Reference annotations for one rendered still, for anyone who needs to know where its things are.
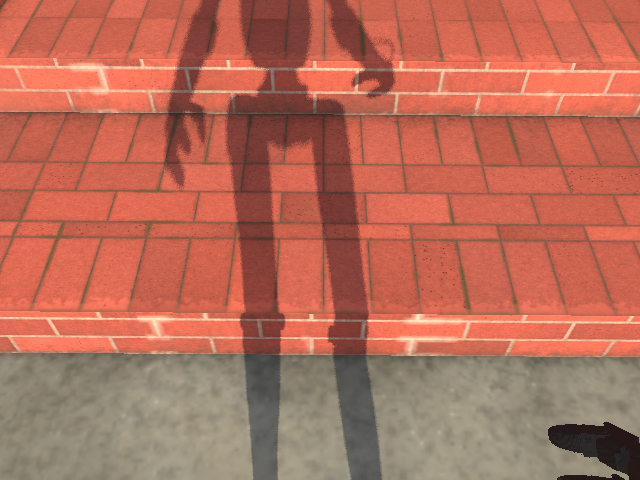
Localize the right robot hand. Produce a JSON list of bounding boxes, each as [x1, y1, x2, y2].
[[548, 422, 640, 480]]

